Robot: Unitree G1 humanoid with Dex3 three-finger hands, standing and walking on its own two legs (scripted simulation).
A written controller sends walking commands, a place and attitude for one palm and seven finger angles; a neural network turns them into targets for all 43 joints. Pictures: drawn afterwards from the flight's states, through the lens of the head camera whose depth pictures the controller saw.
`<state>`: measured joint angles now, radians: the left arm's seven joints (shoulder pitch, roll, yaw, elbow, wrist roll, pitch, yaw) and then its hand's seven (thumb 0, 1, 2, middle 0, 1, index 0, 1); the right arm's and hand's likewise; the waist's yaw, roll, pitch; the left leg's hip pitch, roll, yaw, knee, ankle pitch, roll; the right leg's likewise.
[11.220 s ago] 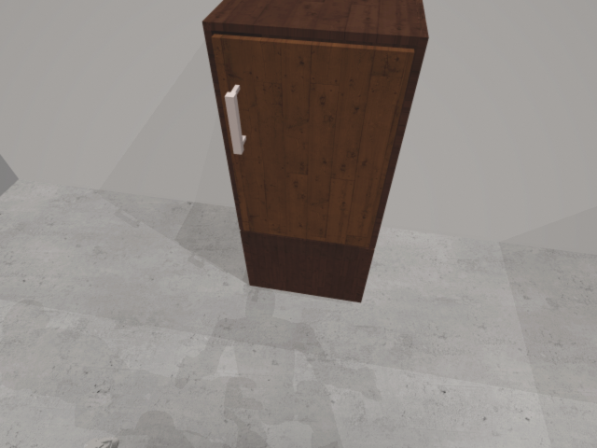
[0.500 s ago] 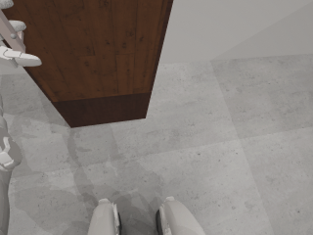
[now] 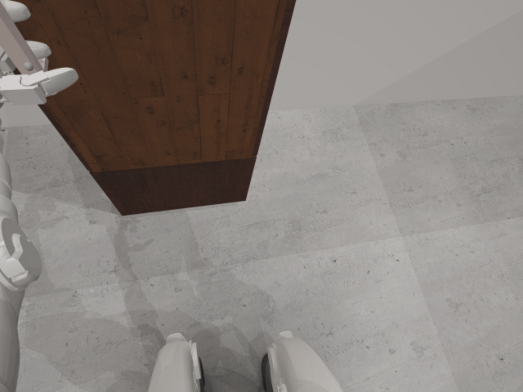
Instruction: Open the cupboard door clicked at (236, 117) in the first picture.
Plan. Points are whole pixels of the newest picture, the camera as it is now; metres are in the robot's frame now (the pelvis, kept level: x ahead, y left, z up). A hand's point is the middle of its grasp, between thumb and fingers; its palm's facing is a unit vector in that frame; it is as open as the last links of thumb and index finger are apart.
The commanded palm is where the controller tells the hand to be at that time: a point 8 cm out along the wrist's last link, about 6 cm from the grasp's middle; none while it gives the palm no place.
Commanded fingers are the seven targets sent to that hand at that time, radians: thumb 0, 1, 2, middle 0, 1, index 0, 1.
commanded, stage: close the thumb around the handle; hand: left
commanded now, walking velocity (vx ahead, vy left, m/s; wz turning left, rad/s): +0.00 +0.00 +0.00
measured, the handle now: (16, 34) +0.59 +0.27 +0.10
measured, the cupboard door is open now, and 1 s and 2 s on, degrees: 0 15 45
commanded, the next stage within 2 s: pull the door open along its arc in 0.36 s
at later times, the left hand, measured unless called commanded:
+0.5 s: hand (33, 68) +0.54 +0.24 +0.10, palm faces +0.09 -1.00 +0.00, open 5.7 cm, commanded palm +0.52 +0.27 +0.09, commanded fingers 0.00 0.90 0.90 -0.40 -1.35 -0.40 -1.35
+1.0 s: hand (53, 126) +0.45 +0.21 +0.10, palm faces +0.21 -0.97 +0.08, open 6.0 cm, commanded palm +0.39 +0.24 +0.09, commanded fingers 0.00 0.90 0.90 -0.40 -1.35 -0.40 -1.35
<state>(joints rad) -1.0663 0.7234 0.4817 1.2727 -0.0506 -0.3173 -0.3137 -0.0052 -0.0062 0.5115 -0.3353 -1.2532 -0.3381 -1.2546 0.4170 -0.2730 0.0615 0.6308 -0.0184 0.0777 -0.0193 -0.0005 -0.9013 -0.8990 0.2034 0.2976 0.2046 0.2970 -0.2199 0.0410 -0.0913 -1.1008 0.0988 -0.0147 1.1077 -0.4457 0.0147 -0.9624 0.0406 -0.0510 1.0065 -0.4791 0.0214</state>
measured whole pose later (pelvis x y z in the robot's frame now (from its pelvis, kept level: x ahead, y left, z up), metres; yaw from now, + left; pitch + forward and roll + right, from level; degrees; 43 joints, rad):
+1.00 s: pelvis +0.01 +0.00 +0.02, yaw +0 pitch +18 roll -3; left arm -0.54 0.31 0.39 0.75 -0.19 -0.32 -0.08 0.01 0.70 0.79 -0.35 -1.33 -0.34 -1.30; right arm 0.38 -0.25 0.00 0.58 0.00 0.08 0.01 0.00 -0.90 -0.90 0.20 0.30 0.20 0.30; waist -0.10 0.03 -0.15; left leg -0.87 0.09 0.03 0.99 -0.43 0.01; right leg -0.76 0.03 -0.01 0.92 -0.47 0.02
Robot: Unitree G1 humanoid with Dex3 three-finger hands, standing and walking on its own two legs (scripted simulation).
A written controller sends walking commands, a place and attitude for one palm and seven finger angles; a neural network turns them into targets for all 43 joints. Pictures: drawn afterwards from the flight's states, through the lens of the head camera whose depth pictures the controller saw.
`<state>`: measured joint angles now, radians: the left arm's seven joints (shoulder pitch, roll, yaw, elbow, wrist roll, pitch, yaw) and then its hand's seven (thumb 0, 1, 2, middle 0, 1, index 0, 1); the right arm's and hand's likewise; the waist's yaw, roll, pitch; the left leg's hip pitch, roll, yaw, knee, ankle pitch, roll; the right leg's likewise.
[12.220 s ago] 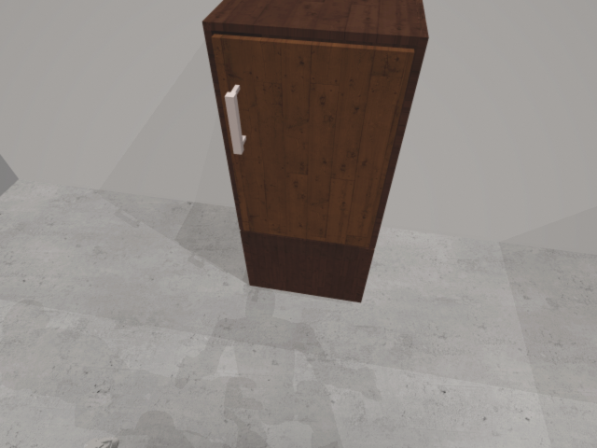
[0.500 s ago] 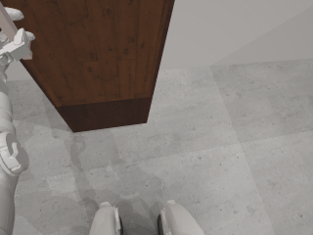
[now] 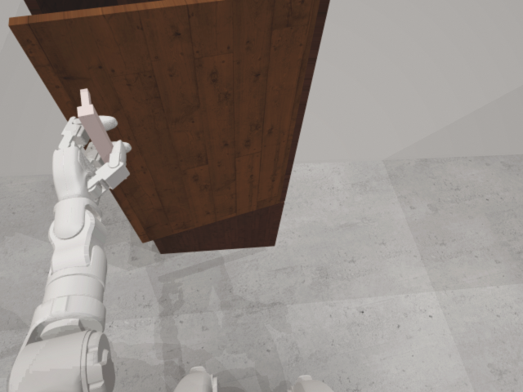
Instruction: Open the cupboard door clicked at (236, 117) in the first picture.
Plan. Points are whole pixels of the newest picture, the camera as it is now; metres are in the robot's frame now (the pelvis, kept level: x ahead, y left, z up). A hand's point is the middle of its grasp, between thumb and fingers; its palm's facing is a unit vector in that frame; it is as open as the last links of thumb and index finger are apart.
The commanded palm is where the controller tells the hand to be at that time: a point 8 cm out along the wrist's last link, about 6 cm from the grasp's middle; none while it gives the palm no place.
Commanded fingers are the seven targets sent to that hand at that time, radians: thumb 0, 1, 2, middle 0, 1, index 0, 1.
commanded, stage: pull the door open along its arc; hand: left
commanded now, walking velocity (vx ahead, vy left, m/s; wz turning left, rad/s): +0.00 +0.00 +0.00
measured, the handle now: (103, 138) +0.49 +0.24 +0.08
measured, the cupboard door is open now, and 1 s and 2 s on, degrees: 15 45 48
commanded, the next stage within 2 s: open thumb and fingers to let go in 0.46 s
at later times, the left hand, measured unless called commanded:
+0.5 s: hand (196, 241) +0.31 +0.09 +0.08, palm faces +0.45 -0.89 +0.03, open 6.1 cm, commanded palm +0.26 +0.12 +0.07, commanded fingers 0.00 0.90 0.90 -0.40 -1.35 -0.40 -1.35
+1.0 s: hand (203, 238) +0.32 +0.08 +0.07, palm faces +0.46 -0.89 +0.00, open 11.1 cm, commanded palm +0.27 +0.11 +0.07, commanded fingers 0.00 -0.50 0.30 -0.29 -1.15 -0.29 -1.15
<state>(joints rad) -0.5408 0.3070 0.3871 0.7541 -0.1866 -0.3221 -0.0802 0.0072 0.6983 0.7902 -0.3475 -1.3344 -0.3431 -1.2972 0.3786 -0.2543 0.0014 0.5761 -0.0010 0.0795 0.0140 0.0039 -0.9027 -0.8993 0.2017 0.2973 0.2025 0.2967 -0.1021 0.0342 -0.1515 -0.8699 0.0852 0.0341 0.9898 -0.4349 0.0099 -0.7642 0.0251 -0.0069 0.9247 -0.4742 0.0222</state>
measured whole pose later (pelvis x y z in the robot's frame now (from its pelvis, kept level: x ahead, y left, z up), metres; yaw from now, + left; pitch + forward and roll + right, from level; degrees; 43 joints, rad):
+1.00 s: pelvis -0.01 -0.05 +0.01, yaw +5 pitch +10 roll +0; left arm -0.11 -0.07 -0.08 0.34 0.04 -0.31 0.54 0.01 -0.06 0.49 -0.36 -1.25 -0.32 -1.25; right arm 0.22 -0.20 -0.02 0.63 -0.07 0.03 0.01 0.01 -0.90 -0.90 0.20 0.30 0.20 0.30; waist 0.00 0.04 -0.13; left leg -0.71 0.05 -0.02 0.92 -0.39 -0.05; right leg -0.63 -0.01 -0.07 0.96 -0.51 -0.04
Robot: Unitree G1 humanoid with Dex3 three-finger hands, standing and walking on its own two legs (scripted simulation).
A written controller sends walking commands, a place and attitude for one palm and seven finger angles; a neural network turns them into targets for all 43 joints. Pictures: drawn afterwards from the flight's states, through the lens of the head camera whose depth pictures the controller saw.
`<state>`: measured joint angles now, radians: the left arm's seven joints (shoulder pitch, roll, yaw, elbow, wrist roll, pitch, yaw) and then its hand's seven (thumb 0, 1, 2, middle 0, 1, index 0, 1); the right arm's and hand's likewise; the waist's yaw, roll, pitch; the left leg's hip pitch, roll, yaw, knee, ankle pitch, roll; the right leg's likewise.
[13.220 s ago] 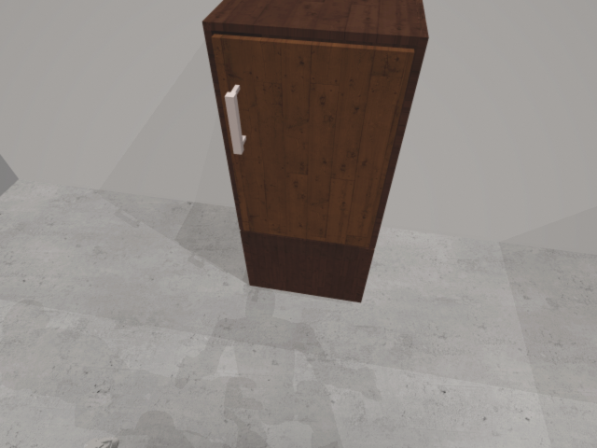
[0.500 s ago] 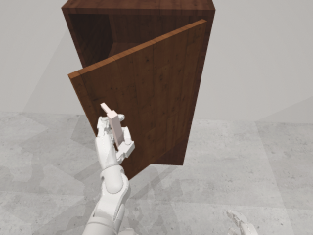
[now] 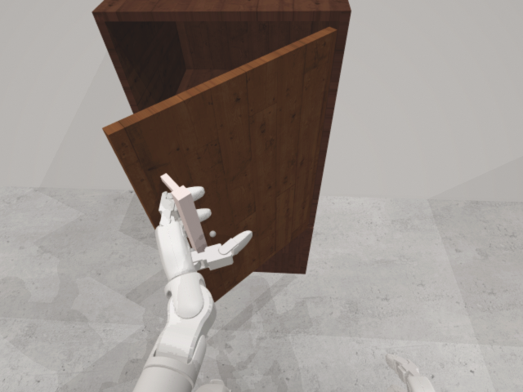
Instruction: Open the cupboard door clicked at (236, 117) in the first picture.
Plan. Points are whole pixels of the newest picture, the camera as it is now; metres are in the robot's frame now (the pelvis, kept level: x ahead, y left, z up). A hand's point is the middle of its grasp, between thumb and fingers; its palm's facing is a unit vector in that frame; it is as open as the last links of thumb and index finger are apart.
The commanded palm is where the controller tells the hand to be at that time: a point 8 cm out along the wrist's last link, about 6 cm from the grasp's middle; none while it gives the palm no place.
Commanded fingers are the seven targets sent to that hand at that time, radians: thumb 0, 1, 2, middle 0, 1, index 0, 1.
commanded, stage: open thumb and fingers to let go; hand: left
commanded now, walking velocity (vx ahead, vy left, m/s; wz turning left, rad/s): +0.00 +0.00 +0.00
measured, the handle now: (184, 215) +0.37 +0.14 +0.07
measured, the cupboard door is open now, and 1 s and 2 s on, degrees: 45 48 47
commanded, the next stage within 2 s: slide the hand sideways off the handle in 0.38 s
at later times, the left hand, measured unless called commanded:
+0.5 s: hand (209, 235) +0.33 +0.10 +0.07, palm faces +0.34 -0.94 +0.00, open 14.5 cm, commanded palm +0.29 +0.13 +0.06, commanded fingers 0.00 -0.50 0.30 -0.15 -0.30 -0.15 -0.30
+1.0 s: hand (205, 266) +0.29 +0.10 +0.06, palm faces -0.11 -0.99 -0.01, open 16.1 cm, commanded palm +0.26 +0.16 +0.06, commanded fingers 0.00 -0.50 0.30 -0.15 -0.30 -0.15 -0.30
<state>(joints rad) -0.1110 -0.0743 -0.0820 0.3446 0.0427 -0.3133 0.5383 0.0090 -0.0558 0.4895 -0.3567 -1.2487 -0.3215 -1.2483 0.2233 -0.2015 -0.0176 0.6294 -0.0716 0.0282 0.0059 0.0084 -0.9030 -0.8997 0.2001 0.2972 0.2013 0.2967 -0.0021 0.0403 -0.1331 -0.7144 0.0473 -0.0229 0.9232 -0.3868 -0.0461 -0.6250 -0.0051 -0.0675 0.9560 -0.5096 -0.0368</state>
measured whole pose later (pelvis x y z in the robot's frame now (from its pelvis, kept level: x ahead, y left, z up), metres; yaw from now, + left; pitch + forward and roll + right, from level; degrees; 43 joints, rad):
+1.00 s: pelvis -0.01 +0.03 +0.00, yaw -2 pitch +9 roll -1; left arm 0.05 0.07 -0.13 0.18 -0.07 -0.33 0.06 -0.01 -0.50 0.30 -0.21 -0.33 -0.19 -0.32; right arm 0.26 -0.21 0.02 0.52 -0.01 0.01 0.01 0.01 -0.90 -0.90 0.20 0.30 0.20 0.30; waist -0.02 0.03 -0.09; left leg -0.71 0.04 0.02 0.95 -0.40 0.00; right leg -0.62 -0.01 -0.02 0.95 -0.49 0.01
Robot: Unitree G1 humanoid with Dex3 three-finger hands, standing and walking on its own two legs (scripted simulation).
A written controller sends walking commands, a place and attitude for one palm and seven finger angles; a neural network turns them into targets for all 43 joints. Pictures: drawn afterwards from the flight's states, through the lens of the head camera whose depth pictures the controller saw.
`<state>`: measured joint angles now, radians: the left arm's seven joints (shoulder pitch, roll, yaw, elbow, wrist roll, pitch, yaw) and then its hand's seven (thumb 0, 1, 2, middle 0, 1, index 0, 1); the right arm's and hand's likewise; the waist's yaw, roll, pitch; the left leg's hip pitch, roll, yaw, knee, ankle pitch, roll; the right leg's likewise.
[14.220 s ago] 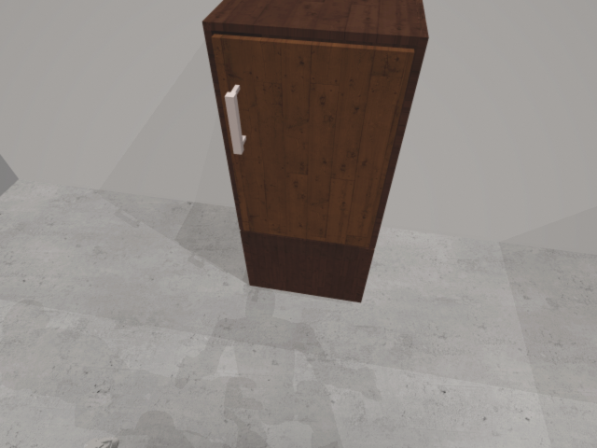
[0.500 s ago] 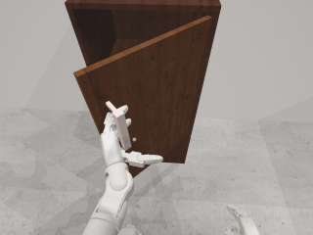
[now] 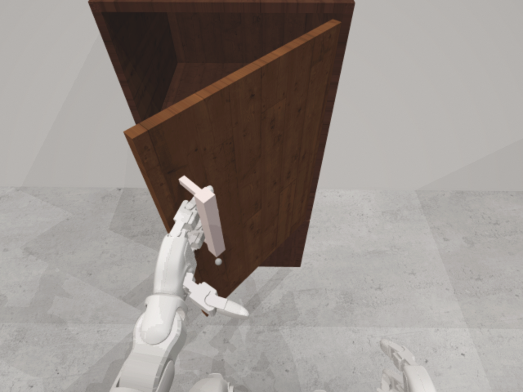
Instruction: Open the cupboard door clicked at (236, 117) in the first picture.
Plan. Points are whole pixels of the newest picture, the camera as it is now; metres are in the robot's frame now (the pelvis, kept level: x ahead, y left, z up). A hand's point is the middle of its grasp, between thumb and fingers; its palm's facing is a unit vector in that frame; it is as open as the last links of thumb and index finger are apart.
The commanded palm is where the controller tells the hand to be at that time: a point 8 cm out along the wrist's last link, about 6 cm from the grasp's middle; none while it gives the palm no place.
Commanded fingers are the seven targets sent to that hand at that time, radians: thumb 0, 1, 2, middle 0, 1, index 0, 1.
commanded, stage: slide the hand sideways off the handle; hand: left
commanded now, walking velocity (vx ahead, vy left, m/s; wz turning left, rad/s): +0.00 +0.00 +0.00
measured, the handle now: (202, 218) +0.36 +0.11 +0.07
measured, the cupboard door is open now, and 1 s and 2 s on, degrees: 48 47 47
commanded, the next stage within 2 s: draw the hand back to the body in 0.68 s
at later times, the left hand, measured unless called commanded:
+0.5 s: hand (180, 297) +0.24 +0.12 +0.06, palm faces +0.01 -1.00 -0.05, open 16.3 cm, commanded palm +0.21 +0.19 +0.07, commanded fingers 0.00 -0.50 0.30 -0.15 -0.30 -0.15 -0.30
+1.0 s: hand (145, 307) +0.21 +0.15 +0.09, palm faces -0.01 -1.00 -0.06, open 16.3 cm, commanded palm +0.19 +0.22 +0.10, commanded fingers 0.00 -0.50 0.30 -0.15 -0.30 -0.15 -0.30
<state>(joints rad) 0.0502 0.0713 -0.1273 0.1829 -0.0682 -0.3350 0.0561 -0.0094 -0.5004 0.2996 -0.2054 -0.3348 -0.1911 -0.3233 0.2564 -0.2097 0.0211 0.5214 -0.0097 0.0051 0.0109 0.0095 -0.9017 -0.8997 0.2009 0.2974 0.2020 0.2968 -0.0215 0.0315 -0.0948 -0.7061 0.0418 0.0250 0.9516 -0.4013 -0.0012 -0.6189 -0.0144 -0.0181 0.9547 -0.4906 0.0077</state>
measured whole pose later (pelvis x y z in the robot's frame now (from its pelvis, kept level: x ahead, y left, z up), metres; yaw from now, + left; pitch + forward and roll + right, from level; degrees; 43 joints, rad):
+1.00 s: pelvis +0.01 -0.01 -0.01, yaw +2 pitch +9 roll -2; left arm 0.45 0.22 0.09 -0.22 -0.25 -0.27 -0.19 -0.01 -0.50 0.30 -0.15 -0.30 -0.15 -0.30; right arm 0.27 -0.22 0.02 0.47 0.03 -0.09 -0.07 0.01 -0.90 -0.90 0.20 0.30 0.20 0.30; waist 0.00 0.06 -0.13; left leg -0.73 0.05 -0.03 1.01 -0.44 -0.02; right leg -0.61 0.00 -0.06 0.99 -0.53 -0.01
